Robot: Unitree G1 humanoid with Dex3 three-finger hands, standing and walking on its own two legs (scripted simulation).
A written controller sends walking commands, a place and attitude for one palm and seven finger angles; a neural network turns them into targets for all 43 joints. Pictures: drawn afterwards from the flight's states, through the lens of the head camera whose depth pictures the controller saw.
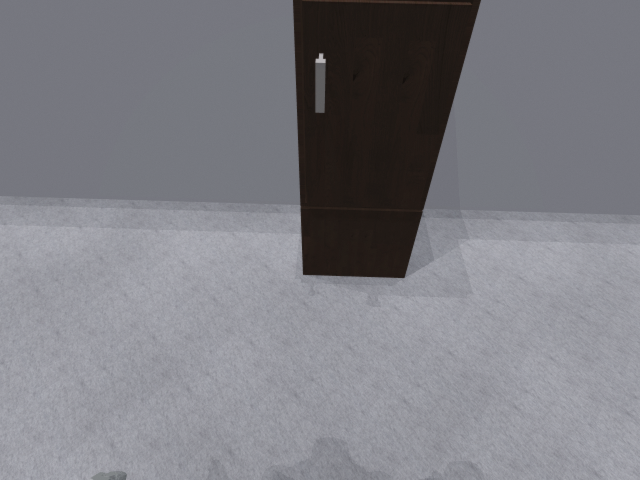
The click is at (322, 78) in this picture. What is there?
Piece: cupboard door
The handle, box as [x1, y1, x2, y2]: [315, 53, 325, 112]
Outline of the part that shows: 319,53 319,58 315,61 315,112 324,112 325,59 322,58 322,53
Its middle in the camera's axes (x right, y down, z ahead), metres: +0.00 -0.38 +0.94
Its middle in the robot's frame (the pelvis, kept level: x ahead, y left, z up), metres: +0.97 +0.05 +0.05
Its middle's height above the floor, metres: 0.83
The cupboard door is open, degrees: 0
